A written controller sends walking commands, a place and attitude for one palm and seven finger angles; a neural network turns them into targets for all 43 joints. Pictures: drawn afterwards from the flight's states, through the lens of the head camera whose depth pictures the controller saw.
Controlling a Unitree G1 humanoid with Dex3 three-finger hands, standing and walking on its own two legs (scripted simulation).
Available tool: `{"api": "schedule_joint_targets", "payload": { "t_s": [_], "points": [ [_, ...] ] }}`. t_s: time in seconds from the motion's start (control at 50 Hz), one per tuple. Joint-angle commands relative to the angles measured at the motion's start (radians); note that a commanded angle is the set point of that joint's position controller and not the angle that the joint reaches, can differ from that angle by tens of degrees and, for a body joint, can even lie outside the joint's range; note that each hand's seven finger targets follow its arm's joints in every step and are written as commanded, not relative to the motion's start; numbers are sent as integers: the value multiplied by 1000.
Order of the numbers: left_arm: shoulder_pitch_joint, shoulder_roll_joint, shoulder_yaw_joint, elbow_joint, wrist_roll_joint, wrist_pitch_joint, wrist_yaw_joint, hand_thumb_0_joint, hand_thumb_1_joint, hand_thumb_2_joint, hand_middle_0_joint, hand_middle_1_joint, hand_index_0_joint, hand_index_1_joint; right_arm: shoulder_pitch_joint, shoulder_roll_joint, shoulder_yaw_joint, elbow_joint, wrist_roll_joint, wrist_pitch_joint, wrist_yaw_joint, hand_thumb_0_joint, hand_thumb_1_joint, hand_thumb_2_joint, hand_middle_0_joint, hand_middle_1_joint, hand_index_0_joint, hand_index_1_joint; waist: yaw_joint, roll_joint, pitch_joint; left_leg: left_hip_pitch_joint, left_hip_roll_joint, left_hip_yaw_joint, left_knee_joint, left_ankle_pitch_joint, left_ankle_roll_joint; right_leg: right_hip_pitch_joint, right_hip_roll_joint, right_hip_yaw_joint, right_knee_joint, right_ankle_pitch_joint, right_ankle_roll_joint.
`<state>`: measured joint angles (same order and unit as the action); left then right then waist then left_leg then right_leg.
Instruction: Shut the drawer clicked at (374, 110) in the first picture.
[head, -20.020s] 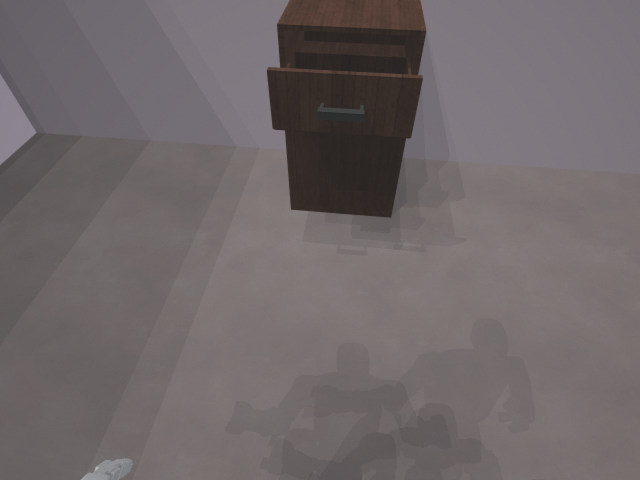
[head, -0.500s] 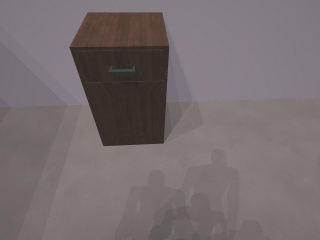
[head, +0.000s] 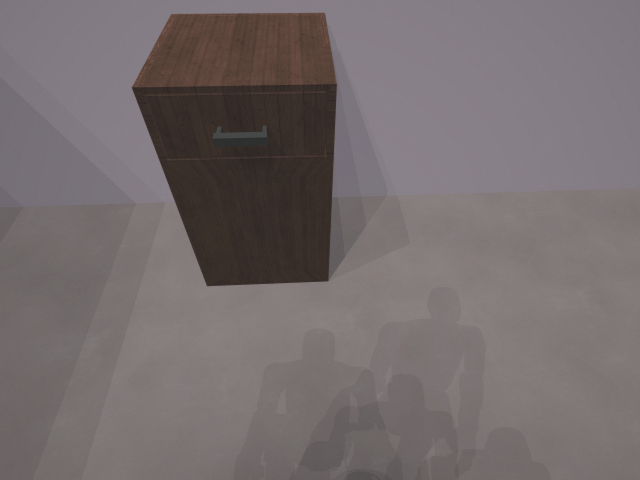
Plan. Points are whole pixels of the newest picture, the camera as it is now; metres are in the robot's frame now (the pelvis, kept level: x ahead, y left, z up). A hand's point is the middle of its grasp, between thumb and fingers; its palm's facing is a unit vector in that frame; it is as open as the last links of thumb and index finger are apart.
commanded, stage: look to check the result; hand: left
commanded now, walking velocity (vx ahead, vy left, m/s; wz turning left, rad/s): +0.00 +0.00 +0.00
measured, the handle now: (241, 134) +0.87 +0.24 -0.08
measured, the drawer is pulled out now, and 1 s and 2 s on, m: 0.00 0.00 0.00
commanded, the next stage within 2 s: stand and wait in 0.20 s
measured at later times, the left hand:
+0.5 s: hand out of the picture -0.01 +0.16 -0.18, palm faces +0.04 -0.98 -0.19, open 7.3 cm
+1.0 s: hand out of the picture -0.01 +0.17 -0.17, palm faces +0.03 -0.98 -0.19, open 7.3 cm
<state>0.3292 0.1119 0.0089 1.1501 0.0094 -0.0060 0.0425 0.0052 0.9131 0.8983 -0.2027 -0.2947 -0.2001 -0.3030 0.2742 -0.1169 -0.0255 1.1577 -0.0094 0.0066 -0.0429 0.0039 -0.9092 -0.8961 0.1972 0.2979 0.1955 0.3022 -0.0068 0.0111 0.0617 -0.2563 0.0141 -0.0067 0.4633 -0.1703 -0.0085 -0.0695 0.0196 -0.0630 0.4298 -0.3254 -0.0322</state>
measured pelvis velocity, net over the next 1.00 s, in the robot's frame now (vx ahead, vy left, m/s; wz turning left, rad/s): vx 0.01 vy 0.00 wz -0.01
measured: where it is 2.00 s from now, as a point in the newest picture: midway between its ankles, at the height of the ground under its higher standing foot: outside the picture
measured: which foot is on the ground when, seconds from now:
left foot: down 0.00-1.00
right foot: down 0.00-1.00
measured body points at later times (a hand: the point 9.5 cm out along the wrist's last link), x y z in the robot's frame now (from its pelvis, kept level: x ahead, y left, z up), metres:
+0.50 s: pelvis +0.00 -0.01 +0.00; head +0.01 -0.01 +0.45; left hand -0.01 +0.21 -0.16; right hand -0.02 -0.22 -0.16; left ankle +0.05 +0.13 -0.74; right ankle -0.06 -0.09 -0.74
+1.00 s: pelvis +0.01 +0.00 +0.00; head +0.02 +0.00 +0.45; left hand -0.01 +0.22 -0.16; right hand +0.00 -0.22 -0.16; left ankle +0.05 +0.13 -0.74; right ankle -0.06 -0.09 -0.74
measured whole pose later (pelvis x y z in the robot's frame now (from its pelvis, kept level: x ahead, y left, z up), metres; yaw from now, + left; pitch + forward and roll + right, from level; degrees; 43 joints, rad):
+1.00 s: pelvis +0.01 +0.00 +0.00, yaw -1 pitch -2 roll +0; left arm 0.30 0.14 0.01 1.14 0.01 -0.01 0.04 0.00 0.91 0.90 -0.20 -0.29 -0.20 -0.30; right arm 0.26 -0.14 -0.02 1.16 -0.01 0.00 -0.04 0.00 -0.90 -0.90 0.20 0.30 0.20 0.30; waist -0.01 0.01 0.06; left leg -0.23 0.02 0.00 0.44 -0.17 -0.01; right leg -0.05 0.03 -0.05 0.40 -0.32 -0.04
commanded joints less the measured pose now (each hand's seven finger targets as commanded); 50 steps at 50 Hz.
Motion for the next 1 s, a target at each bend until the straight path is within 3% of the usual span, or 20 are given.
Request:
{"api": "schedule_joint_targets", "payload": {
  "t_s": [0.0,0.16,0.32,0.98],
  "points": [
    [85,97,17,-17,-2,-9,6,0,900,900,-200,-300,-200,-300,74,-81,-10,-17,-3,-9,-5,0,-900,-900,200,300,200,300,-4,-14,35,86,77,-46,-47,148,44,-136,-112,89,-121,164,-12],
    [84,103,19,-20,-2,-9,6,0,900,900,-200,-300,-200,-300,67,-91,-9,-21,-3,-11,-7,0,-900,-900,200,300,200,300,0,-14,37,89,78,-45,-44,177,43,-121,-112,87,-122,211,-9],
    [70,107,18,-23,-3,-8,3,0,900,900,-200,-300,-200,-300,64,-93,-7,-19,-5,-7,-4,0,-900,-900,200,300,200,300,-1,-11,61,81,77,-43,-60,122,37,-137,-111,93,-142,144,-11],
    [53,130,23,-28,-3,-14,1,0,900,900,-200,-300,-200,-300,39,-124,-12,-22,-3,-15,-6,0,-900,-900,200,300,200,300,-1,-11,19,116,86,-46,-67,166,40,-113,-113,96,-135,203,-9]
  ]
}}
